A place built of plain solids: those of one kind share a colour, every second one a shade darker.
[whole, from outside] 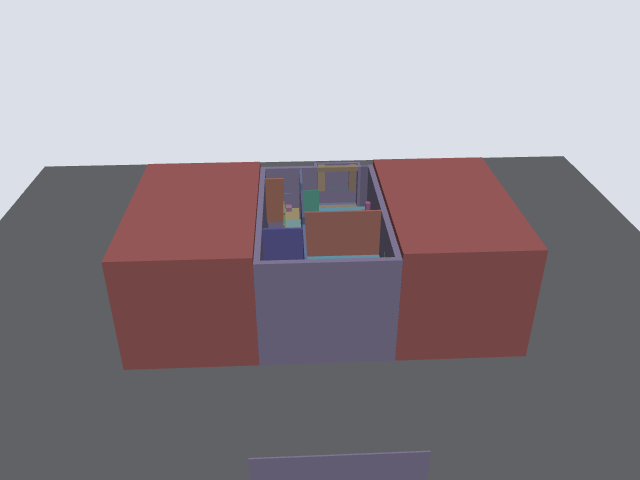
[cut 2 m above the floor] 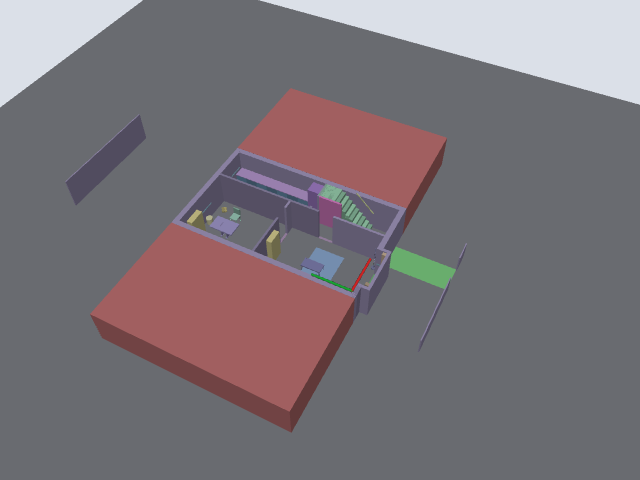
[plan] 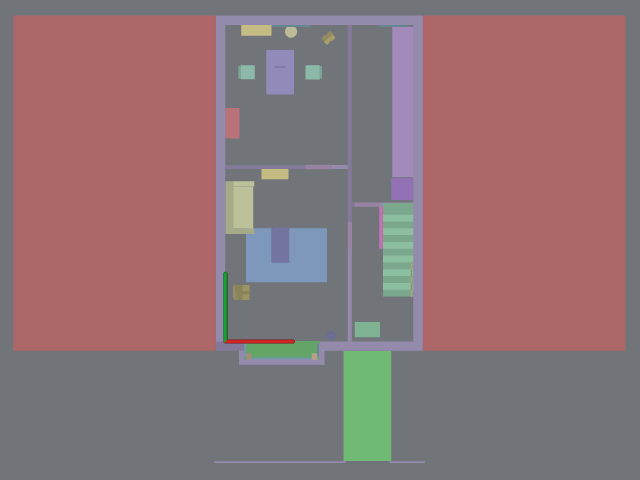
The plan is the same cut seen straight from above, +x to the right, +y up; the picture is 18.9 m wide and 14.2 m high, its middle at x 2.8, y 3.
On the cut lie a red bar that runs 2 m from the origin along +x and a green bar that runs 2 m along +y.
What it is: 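A mid-terrace two-storey house, 5.6 m wide inside and 9.4 m deep; a hall 1.82 m wide with a straight stair of 14 risers of 209 mm on goings of 202 mm; a front room and a back room; a bay window at the front; upstairs three bedrooms and a bathroom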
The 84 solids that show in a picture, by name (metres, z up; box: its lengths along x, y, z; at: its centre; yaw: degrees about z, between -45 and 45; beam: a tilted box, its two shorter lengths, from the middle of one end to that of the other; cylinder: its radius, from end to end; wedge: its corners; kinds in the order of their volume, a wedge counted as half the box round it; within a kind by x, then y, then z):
{
 "neighbour_house_1": {"box": [6.0, 9.92, 5.68], "at": [-3.28, 4.68, 2.79]},
 "neighbour_house_2": {"box": [6.0, 9.92, 5.68], "at": [8.84, 4.68, 2.79]},
 "wall_1": {"box": [0.28, 9.92, 5.38], "at": [-0.14, 4.68, 2.64]},
 "wall_2": {"box": [0.84, 0.28, 5.38], "at": [0.14, -0.14, 2.64]},
 "wall_3": {"box": [0.16, 0.7, 5.38], "at": [0.48, -0.35, 2.64]},
 "wall_4": {"box": [2.37, 0.12, 2.84], "at": [1.19, 5.16, 1.37]},
 "wall_5": {"box": [3.9, 0.06, 1.05], "at": [1.61, -3.57, 0.47]},
 "wall_6": {"box": [2.53, 0.16, 5.38], "at": [1.67, -0.62, 2.64]},
 "wall_7": {"box": [6.12, 0.28, 5.38], "at": [2.78, 9.5, 2.64]},
 "wall_8": {"box": [6.24, 0.06, 1.85], "at": [2.78, 16.4, 0.88]},
 "wall_9": {"box": [0.16, 0.7, 5.38], "at": [2.85, -0.35, 2.64]},
 "wall_10": {"box": [0.5, 0.12, 2.84], "at": [3.37, 5.16, 1.37]},
 "wall_11": {"box": [0.12, 2.74, 2.84], "at": [3.68, 1.37, 1.37]},
 "wall_12": {"box": [0.12, 5.82, 2.84], "at": [3.68, 6.45, 1.37]},
 "wall_13": {"box": [3.07, 0.28, 5.38], "at": [4.31, -0.14, 2.64]},
 "wall_14": {"box": [1.05, 0.06, 1.05], "at": [5.38, -3.57, 0.47]},
 "wall_15": {"box": [0.28, 9.92, 5.38], "at": [5.7, 4.68, 2.64]},
 "tread_1": {"box": [0.9, 2.66, 0.23], "at": [5.11, 2.65, 0.09]},
 "tread_2": {"box": [0.9, 2.46, 0.44], "at": [5.11, 2.76, 0.2]},
 "tread_3": {"box": [0.9, 2.25, 0.65], "at": [5.11, 2.86, 0.3]},
 "tread_4": {"box": [0.9, 2.05, 0.86], "at": [5.11, 2.96, 0.41]},
 "tread_5": {"box": [0.9, 1.85, 1.06], "at": [5.11, 3.06, 0.51]},
 "tread_6": {"box": [0.9, 1.65, 1.27], "at": [5.11, 3.16, 0.62]},
 "tread_7": {"box": [0.9, 1.45, 1.48], "at": [5.11, 3.26, 0.72]},
 "tread_8": {"box": [0.9, 1.24, 1.69], "at": [5.11, 3.36, 0.83]},
 "tread_9": {"box": [0.9, 1.04, 1.9], "at": [5.11, 3.46, 0.93]},
 "tread_10": {"box": [0.9, 0.84, 2.11], "at": [5.11, 3.56, 1.03]},
 "tread_11": {"box": [0.9, 0.64, 2.32], "at": [5.11, 3.66, 1.14]},
 "tread_12": {"box": [0.9, 0.44, 2.53], "at": [5.11, 3.76, 1.24]},
 "tread_13": {"box": [0.9, 0.35, 2.74], "at": [5.11, 3.92, 1.35]},
 "upper_floor_rooms_1": {"box": [3.75, 9.37, 0.14], "at": [1.87, 4.68, 2.86]},
 "ground_1": {"box": [2.21, 0.55, 0.5], "at": [1.67, -0.26, -0.25]},
 "ground_2": {"box": [1.42, 3.26, 0.5], "at": [4.2, -1.91, -0.25]},
 "landing_wall_1": {"box": [0.12, 1.98, 2.55], "at": [3.68, 0.99, 4.06]},
 "landing_wall_2": {"box": [0.12, 2.77, 2.55], "at": [3.68, 4.25, 4.06]},
 "landing_wall_3": {"box": [0.12, 3.0, 2.55], "at": [3.68, 7.86, 4.06]},
 "kitchen_unit_1": {"box": [0.6, 0.63, 0.91], "at": [5.26, 5.18, 0.41]},
 "kitchen_unit_2": {"box": [0.6, 0.63, 0.91], "at": [5.26, 5.81, 0.41]},
 "kitchen_unit_3": {"box": [0.6, 0.63, 0.91], "at": [5.26, 6.45, 0.41]},
 "kitchen_unit_4": {"box": [0.6, 0.63, 0.91], "at": [5.26, 7.08, 0.41]},
 "kitchen_unit_5": {"box": [0.6, 0.63, 0.91], "at": [5.26, 7.72, 0.41]},
 "bedrooms_wall_1": {"box": [3.62, 0.12, 2.55], "at": [1.81, 5.16, 4.06]},
 "shelf_1": {"box": [0.9, 0.32, 1.53], "at": [0.92, 9.2, 0.71]},
 "shelf_2": {"box": [0.8, 0.3, 1.69], "at": [1.47, 4.95, 0.8]},
 "sofa_1": {"box": [0.24, 1.56, 0.83], "at": [0.12, 3.96, 0.36]},
 "sofa_2": {"box": [0.86, 0.16, 0.65], "at": [0.43, 3.26, 0.28]},
 "sofa_3": {"box": [0.86, 0.16, 0.65], "at": [0.43, 4.66, 0.28]},
 "sofa_4": {"box": [0.65, 1.24, 0.37], "at": [0.51, 3.96, 0.24]},
 "fridge_freezer_1": {"box": [0.65, 0.65, 1.85], "at": [5.23, 4.51, 0.88]},
 "bath_wall_1": {"box": [1.82, 0.12, 2.55], "at": [4.65, 6.7, 4.06]},
 "stair_bulkhead_1": {"box": [0.11, 1.24, 2.83], "at": [4.61, 3.36, 1.37]},
 "dresser_1": {"box": [0.42, 0.9, 0.92], "at": [0.21, 6.46, 0.41]},
 "upper_floor_box_1": {"box": [1.82, 1.34, 0.14], "at": [4.65, 0.67, 2.86]},
 "upper_floor_landing_1": {"box": [0.92, 2.65, 0.14], "at": [4.2, 2.66, 2.86]},
 "box_wall_1": {"box": [0.06, 0.12, 2.55], "at": [3.77, 1.3, 4.06]},
 "box_wall_2": {"box": [0.96, 0.12, 2.55], "at": [5.08, 1.3, 4.06]},
 "curtains_curtains_1": {"box": [0.17, 0.19, 2.32], "at": [0.69, -0.45, 1.21]},
 "curtains_curtains_2": {"box": [0.39, 0.19, 1.52], "at": [0.81, -0.45, 4.52]},
 "curtains_curtains_3": {"box": [0.39, 0.19, 1.52], "at": [2.53, -0.45, 4.52]},
 "front_wall_over_bay_1": {"box": [2.21, 0.28, 0.14], "at": [1.67, -0.14, 2.86]},
 "front_wall_over_bay_2": {"box": [2.21, 0.28, 0.25], "at": [1.67, -0.14, 5.21]},
 "laid_rug_front_room_1": {"box": [2.4, 1.6, 0.06], "at": [1.81, 2.55, -0.02]},
 "upper_floor_bay_1": {"box": [2.21, 0.56, 0.14], "at": [1.67, -0.27, 2.86]},
 "worktop_1": {"box": [0.62, 4.46, 0.04], "at": [5.25, 7.08, 0.88]},
 "slotfit_front_seat_1": {"box": [0.2, 0.23, 0.56], "at": [0.41, 1.33, 0.23]},
 "slotfit_front_seat_2": {"box": [0.2, 0.23, 0.56], "at": [0.41, 1.56, 0.23]},
 "slotfit_front_seat_3": {"box": [0.2, 0.17, 0.56], "at": [0.61, 1.31, 0.23]},
 "slotfit_front_seat_4": {"box": [0.2, 0.17, 0.56], "at": [0.61, 1.58, 0.23]},
 "meeting_table_1": {"box": [0.82, 1.32, 0.07], "at": [1.62, 7.96, 0.7]},
 "door_leaf_bedroom_front_1": {"box": [0.85, 0.04, 2.05], "at": [3.2, 1.94, 3.9], "yaw": 6.0},
 "coffee_table_1": {"box": [0.54, 1.05, 0.07], "at": [1.62, 2.85, 0.36]},
 "box_cardboard_1": {"box": [0.33, 0.44, 0.28], "at": [4.37, 0.2, 3.01]},
 "plant_pot_1": {"cylinder": 0.18, "from": [1.94, 9.16, 0.0], "to": [1.94, 9.16, 0.38]},
 "nightstand_1": {"cylinder": 0.15, "from": [0.15, 1.56, 3.48], "to": [0.15, 1.56, 3.95]},
 "laid_doormat_1": {"box": [0.75, 0.45, 0.06], "at": [4.2, 0.35, -0.02]},
 "threshold_1": {"box": [0.75, 0.13, 0.07], "at": [2.75, 5.16, -0.01]},
 "threshold_2": {"box": [0.13, 0.8, 0.06], "at": [3.68, 3.14, -0.02]},
 "threshold_3": {"box": [0.75, 0.13, 0.07], "at": [4.2, 4.05, -0.01]},
 "side_chair_1": {"box": [0.42, 0.42, 0.04], "at": [0.66, 7.96, 0.43]},
 "side_chair_2": {"box": [0.42, 0.42, 0.04], "at": [2.58, 7.96, 0.43]},
 "window_board_1": {"box": [1.86, 0.06, 0.024], "at": [1.59, 9.33, 0.9]},
 "window_board_2": {"box": [1.87, 0.06, 0.024], "at": [1.67, -0.51, 0.9]},
 "window_board_3": {"box": [0.83, 0.06, 0.024], "at": [4.98, 9.33, 1.05]},
 "floor_lamp_1": {"cylinder": 0.14, "from": [3.13, 0.17, 0.0], "to": [3.13, 0.17, 0.03]}
}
